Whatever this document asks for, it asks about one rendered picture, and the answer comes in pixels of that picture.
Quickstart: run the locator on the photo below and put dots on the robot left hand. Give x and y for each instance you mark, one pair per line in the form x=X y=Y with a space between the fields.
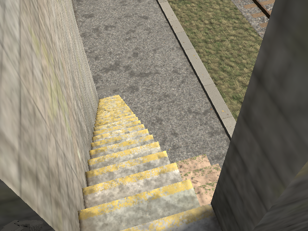
x=25 y=225

